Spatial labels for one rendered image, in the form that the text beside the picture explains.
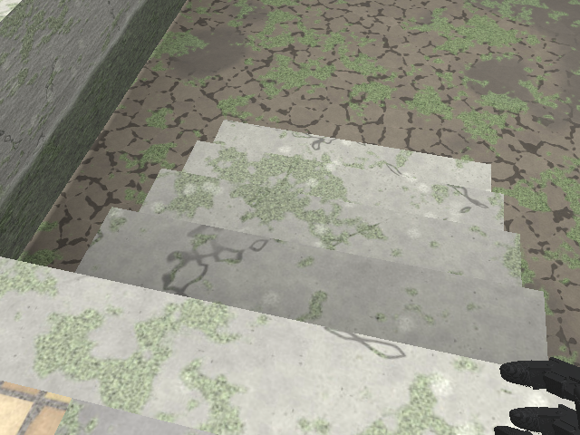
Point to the right robot hand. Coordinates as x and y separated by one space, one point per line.
557 377

